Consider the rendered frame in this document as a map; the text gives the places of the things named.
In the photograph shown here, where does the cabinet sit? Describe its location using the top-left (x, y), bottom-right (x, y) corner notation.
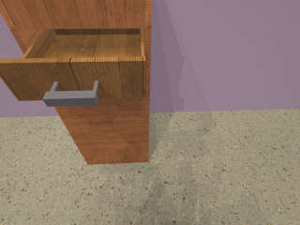
top-left (0, 0), bottom-right (152, 165)

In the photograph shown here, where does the drawer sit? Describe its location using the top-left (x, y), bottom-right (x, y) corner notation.
top-left (0, 28), bottom-right (146, 101)

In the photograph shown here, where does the handle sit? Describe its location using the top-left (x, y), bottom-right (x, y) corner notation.
top-left (43, 81), bottom-right (99, 107)

